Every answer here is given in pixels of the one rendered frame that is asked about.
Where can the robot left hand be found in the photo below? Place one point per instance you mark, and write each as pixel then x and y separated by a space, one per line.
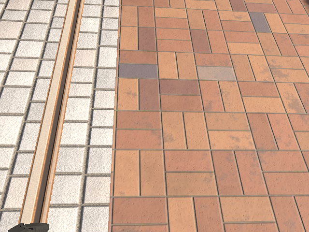
pixel 31 227

